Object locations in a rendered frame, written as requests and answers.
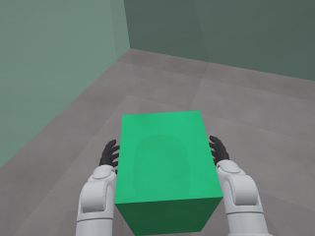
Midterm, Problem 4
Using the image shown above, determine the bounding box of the left robot hand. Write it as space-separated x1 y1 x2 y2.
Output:
99 140 120 175

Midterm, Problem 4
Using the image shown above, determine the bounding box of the robot right forearm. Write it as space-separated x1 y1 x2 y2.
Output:
216 159 273 236

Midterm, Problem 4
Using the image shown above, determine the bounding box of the robot left forearm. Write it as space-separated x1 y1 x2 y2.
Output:
75 164 117 236

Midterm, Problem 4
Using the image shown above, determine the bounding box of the right robot hand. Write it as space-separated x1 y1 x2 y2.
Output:
209 136 230 167

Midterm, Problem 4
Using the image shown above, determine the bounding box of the carton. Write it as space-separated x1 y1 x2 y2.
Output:
114 110 223 236

